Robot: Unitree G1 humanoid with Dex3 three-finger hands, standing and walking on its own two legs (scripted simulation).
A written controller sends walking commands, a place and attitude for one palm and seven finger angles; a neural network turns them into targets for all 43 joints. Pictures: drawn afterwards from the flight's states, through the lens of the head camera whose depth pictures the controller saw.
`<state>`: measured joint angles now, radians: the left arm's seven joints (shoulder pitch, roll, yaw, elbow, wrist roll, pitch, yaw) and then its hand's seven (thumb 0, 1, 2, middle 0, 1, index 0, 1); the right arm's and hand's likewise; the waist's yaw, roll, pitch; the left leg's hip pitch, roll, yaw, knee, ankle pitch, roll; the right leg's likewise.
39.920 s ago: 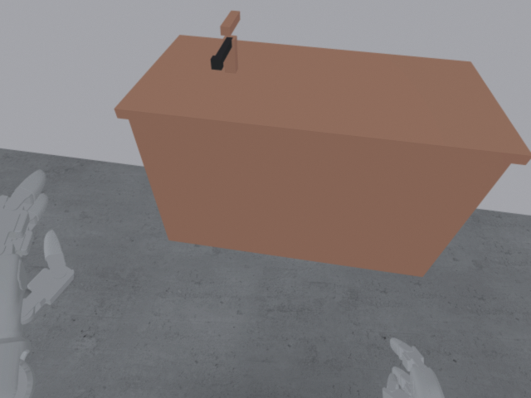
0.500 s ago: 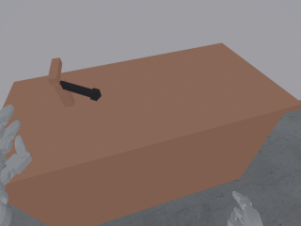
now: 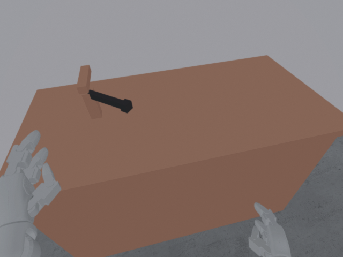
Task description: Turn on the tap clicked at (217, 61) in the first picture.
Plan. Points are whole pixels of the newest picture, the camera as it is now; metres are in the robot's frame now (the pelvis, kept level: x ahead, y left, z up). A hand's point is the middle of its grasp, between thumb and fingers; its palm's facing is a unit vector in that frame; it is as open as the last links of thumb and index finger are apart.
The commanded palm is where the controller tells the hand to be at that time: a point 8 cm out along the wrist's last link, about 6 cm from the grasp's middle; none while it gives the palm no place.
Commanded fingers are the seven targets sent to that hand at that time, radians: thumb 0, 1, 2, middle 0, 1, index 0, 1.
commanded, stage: turn the palm inward beside the body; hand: left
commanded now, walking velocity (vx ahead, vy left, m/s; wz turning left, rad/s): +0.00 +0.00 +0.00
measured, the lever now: (126, 105) +0.50 +0.21 +0.10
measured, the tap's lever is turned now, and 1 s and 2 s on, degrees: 49 49 49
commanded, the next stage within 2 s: reach beside the lever's end, fingers flat in 0.88 s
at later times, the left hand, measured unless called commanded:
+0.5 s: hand (55, 193) +0.18 +0.24 +0.15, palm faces +0.50 -0.86 -0.11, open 7.5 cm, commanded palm +0.12 +0.28 +0.16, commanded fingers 0.00 0.90 0.90 -0.20 -0.30 -0.20 -0.30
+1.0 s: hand (61, 189) +0.19 +0.23 +0.15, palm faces +0.50 -0.86 -0.11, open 7.5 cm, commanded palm +0.14 +0.28 +0.15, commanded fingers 0.00 0.90 0.90 -0.20 -0.30 -0.20 -0.30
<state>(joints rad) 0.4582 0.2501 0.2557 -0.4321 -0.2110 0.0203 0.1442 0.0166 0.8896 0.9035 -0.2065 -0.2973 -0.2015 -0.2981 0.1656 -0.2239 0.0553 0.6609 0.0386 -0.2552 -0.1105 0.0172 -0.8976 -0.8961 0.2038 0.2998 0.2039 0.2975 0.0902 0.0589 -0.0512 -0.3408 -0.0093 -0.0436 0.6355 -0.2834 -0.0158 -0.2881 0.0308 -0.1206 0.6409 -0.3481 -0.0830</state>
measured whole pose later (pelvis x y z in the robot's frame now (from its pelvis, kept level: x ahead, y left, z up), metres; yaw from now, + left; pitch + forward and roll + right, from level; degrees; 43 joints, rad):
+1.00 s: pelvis +0.00 +0.00 +0.00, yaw +0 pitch -2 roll +0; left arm 0.51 0.20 0.21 -0.50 -0.23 0.12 0.21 0.02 0.89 0.90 -0.20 -0.30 -0.20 -0.30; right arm 0.18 -0.24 0.05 0.66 0.04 -0.24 -0.11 0.02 -0.90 -0.90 0.20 0.30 0.20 0.30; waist 0.09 0.07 -0.05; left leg -0.32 -0.01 -0.05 0.63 -0.29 -0.01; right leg -0.25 0.03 -0.13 0.62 -0.35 -0.08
